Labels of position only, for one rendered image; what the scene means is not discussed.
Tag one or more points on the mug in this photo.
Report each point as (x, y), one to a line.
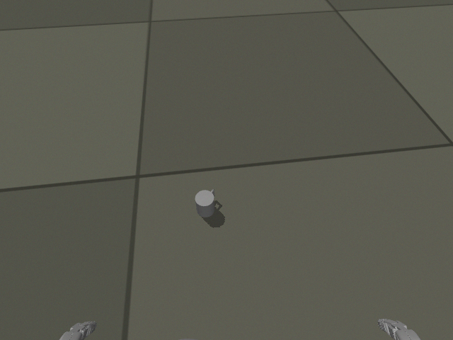
(205, 203)

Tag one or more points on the right robot hand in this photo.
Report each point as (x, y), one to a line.
(397, 330)

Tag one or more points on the left robot hand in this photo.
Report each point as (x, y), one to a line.
(79, 331)

